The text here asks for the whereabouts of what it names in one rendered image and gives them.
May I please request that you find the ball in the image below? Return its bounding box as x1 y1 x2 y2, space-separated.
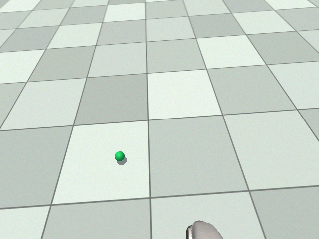
115 151 125 161

